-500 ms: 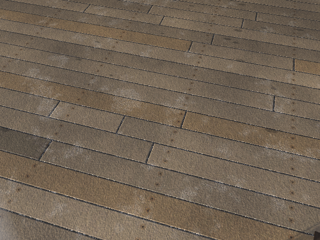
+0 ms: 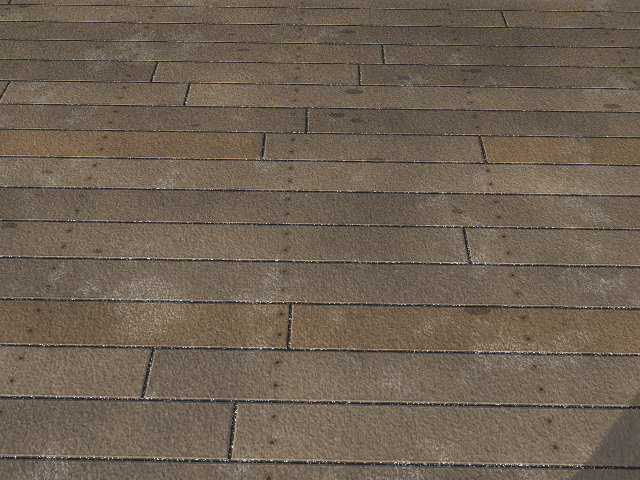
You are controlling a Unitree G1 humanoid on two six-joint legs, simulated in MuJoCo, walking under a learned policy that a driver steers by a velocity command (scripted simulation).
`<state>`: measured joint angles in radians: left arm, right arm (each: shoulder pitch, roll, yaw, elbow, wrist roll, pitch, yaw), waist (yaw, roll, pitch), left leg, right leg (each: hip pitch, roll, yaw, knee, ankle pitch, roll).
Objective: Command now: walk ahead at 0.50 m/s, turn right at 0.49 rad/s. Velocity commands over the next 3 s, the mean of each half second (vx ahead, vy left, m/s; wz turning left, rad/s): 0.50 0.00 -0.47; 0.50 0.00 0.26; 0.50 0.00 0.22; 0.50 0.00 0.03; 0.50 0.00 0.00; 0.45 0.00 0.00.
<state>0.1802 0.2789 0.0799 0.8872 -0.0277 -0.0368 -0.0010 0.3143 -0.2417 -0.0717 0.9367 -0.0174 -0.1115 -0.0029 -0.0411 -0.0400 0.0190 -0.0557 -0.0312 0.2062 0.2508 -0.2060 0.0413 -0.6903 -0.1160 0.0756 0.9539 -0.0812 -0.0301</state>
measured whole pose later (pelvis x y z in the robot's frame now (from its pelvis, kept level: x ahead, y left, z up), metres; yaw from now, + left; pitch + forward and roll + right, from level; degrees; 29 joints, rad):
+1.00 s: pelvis +0.58 -0.07 -0.01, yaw -3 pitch +2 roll +1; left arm 0.18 0.28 0.04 0.76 0.01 -0.11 0.00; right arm 0.26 -0.28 -0.06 0.77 0.01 -0.07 0.03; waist -0.02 -0.01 0.04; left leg -0.30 -0.12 -0.04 0.41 -0.14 0.08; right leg -0.52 -0.06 0.07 1.11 -0.36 0.00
